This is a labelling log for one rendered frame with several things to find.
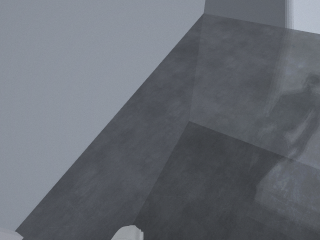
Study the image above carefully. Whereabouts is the panel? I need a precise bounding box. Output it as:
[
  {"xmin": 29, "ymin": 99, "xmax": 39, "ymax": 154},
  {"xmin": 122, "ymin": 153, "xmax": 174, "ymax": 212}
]
[{"xmin": 0, "ymin": 227, "xmax": 24, "ymax": 240}]

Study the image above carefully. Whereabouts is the left robot thigh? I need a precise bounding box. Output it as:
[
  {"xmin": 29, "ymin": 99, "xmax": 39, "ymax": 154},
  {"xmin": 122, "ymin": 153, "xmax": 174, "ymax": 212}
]
[{"xmin": 111, "ymin": 226, "xmax": 144, "ymax": 240}]

